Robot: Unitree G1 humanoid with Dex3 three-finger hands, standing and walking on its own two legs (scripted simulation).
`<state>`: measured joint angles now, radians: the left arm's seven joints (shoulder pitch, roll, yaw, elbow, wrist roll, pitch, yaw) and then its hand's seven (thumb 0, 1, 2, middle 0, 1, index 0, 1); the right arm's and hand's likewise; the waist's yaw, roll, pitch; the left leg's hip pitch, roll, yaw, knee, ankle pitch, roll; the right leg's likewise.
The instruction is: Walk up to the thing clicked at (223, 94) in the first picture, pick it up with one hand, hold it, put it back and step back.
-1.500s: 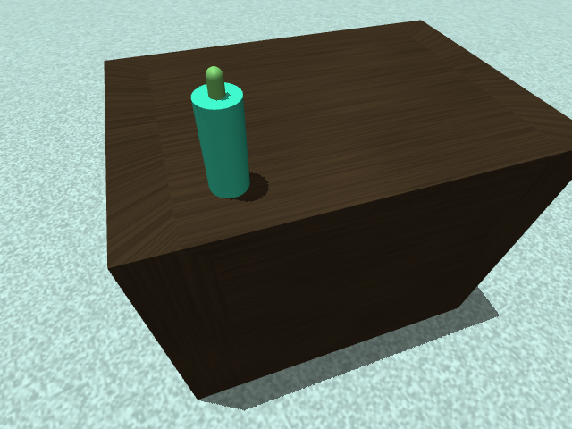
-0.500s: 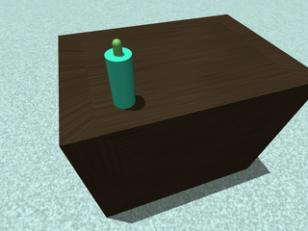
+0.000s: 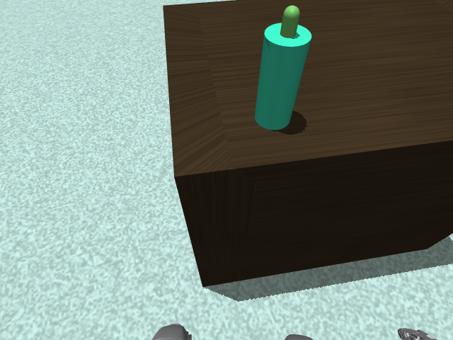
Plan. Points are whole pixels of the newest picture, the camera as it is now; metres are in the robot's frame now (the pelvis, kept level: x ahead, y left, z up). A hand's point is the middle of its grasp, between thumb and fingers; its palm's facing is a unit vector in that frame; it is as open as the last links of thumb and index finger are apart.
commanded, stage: walk up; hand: right
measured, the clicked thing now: (280, 71) +0.53 -0.11 +0.17
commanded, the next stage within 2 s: stand in 1.98 s
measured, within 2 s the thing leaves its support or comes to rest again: neither
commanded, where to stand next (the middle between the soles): +0.07 +0.04 m, yaw +8 degrees
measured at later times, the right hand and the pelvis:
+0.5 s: hand (328, 326) +0.16 -0.19 -0.13, palm faces -0.17 +0.91 -0.37, open 7.4 cm; pelvis +0.03 +0.06 +0.02, yaw +8 degrees
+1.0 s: hand (334, 329) +0.15 -0.20 -0.13, palm faces -0.14 +0.91 -0.39, open 7.4 cm; pelvis +0.02 +0.05 +0.01, yaw +10 degrees
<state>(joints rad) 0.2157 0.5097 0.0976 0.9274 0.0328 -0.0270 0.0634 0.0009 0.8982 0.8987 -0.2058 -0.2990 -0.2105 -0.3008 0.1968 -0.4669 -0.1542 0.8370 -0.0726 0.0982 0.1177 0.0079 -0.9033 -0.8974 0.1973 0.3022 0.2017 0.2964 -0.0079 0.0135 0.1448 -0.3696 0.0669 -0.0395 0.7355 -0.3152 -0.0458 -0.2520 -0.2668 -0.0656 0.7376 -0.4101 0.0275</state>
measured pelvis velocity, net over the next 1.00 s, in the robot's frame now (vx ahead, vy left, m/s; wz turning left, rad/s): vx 0.02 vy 0.05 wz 0.17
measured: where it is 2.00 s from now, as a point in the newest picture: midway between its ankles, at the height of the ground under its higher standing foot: outside the picture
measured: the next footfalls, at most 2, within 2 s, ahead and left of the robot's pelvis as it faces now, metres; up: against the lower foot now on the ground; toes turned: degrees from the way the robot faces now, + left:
right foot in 0.30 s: +0.10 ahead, -0.04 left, +0.00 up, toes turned +2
right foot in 0.86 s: +0.11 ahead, -0.09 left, +0.00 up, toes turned +8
